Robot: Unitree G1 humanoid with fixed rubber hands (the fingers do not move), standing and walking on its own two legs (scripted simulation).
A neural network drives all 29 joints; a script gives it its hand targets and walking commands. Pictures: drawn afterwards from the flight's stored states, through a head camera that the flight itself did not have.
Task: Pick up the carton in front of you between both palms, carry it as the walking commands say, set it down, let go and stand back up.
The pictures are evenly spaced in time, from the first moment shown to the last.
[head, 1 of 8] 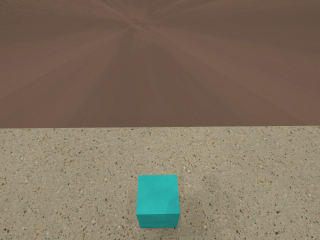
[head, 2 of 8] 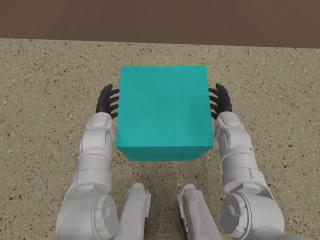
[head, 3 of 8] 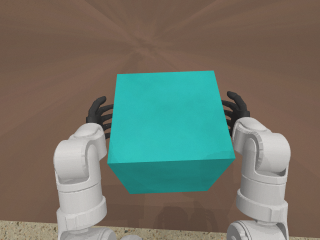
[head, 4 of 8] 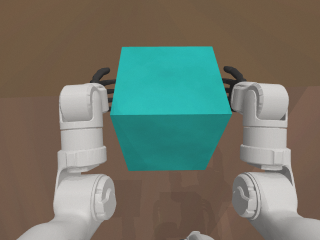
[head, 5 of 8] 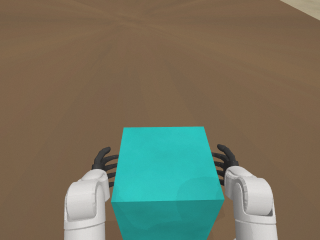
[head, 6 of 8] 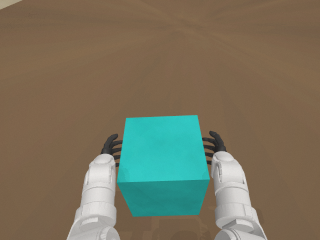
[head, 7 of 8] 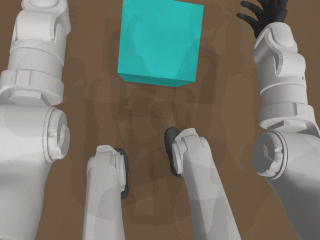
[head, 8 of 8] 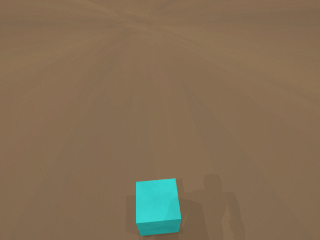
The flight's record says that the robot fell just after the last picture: no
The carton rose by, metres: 1.24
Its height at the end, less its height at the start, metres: +0.50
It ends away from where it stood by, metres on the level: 6.03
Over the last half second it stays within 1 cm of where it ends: yes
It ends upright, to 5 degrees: yes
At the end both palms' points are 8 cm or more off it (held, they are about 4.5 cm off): yes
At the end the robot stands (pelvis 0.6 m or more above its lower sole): yes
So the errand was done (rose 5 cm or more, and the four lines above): yes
